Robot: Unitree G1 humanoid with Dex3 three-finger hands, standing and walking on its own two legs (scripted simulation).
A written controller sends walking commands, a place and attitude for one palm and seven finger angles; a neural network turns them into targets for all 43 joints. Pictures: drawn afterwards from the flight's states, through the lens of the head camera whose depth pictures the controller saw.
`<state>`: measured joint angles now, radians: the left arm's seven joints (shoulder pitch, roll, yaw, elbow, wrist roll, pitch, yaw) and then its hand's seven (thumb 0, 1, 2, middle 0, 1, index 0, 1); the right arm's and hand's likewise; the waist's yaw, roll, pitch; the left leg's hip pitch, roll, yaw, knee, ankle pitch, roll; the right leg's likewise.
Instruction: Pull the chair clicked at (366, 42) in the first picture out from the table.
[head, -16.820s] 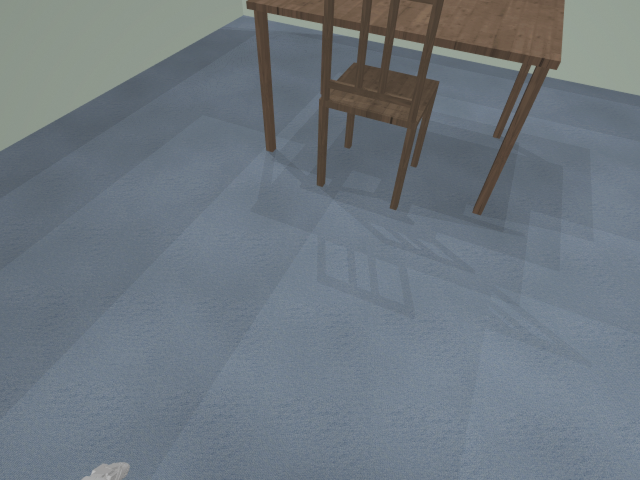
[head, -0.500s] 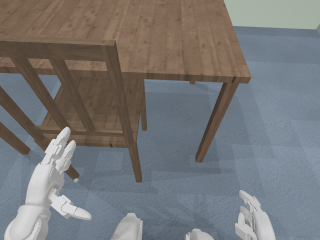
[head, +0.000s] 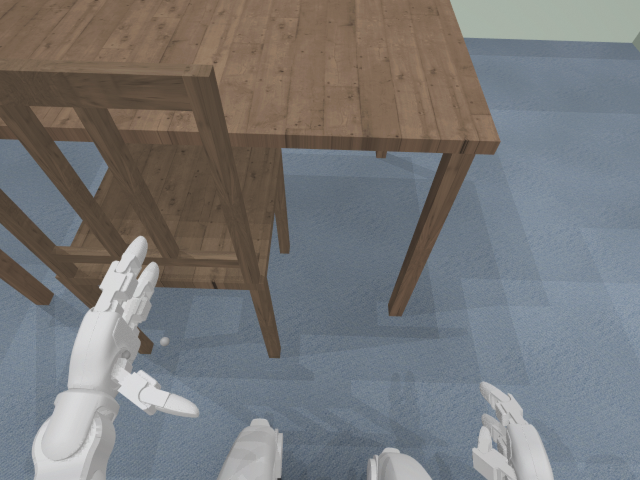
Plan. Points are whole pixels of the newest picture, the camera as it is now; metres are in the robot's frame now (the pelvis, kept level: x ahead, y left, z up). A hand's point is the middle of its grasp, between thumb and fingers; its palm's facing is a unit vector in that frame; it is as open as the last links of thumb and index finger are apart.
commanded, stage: aim the fingers beside a spindle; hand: left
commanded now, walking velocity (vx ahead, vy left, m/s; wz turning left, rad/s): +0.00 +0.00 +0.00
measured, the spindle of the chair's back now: (76, 193) +0.49 +0.39 +0.03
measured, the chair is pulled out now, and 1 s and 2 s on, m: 0.00 0.00 0.00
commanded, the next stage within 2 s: none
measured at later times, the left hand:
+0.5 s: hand (200, 322) +0.30 +0.16 +0.02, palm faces -0.04 -1.00 -0.04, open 16.9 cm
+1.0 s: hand (225, 302) +0.33 +0.14 +0.01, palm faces -0.03 -1.00 -0.05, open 16.9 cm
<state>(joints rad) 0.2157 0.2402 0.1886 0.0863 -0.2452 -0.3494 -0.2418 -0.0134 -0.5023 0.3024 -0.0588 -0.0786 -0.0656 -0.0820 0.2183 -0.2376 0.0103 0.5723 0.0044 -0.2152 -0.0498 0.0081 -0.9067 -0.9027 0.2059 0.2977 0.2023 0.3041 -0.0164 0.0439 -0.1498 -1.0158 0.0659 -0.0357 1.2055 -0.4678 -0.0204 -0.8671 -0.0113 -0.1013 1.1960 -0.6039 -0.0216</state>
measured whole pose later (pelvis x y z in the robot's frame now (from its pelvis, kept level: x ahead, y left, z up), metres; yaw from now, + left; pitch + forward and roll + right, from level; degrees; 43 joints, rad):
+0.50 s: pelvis +0.00 +0.00 -0.01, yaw -1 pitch +18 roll -2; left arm 0.08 0.21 0.13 0.19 -0.19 -0.34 -0.17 -0.01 -0.50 0.30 -0.06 -0.08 -0.07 -0.08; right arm 0.22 -0.24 0.02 0.56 0.00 -0.16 -0.03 0.01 -0.91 -0.90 0.21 0.30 0.20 0.30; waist -0.03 0.04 -0.17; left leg -1.10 0.07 -0.02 1.26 -0.48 -0.02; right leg -0.96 -0.01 -0.09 1.26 -0.62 -0.02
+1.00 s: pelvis +0.00 +0.00 -0.02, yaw -1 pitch +21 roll -2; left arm -0.05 0.18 0.08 0.28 -0.14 -0.39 -0.07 -0.01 -0.50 0.30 -0.06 -0.08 -0.06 -0.08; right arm 0.22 -0.24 0.01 0.56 -0.02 -0.09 -0.01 0.01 -0.91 -0.90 0.21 0.30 0.20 0.30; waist -0.03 0.04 -0.18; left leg -1.17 0.07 -0.02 1.31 -0.50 -0.01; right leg -1.03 -0.02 -0.08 1.31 -0.64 -0.02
